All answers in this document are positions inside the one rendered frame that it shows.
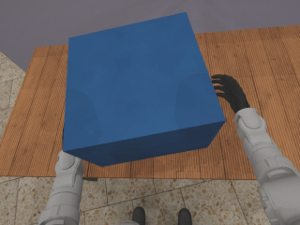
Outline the table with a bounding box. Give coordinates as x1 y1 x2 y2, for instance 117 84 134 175
0 24 300 182

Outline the robot foot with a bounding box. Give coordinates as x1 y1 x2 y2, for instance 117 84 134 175
132 206 145 225
178 208 192 225

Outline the robot left foot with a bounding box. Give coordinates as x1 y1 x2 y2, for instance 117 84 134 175
132 206 145 225

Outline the right robot hand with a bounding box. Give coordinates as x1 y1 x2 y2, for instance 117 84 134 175
211 74 250 113

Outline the robot right forearm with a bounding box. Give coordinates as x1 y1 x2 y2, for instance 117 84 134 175
234 107 300 186

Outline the robot right foot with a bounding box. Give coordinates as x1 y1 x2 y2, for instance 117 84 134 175
178 208 192 225

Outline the carton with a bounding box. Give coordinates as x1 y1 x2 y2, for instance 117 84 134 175
63 12 226 167

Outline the robot right upper arm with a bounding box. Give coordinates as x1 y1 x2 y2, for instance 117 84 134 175
258 175 300 225

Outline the robot left forearm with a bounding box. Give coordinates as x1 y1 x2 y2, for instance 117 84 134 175
37 150 85 225

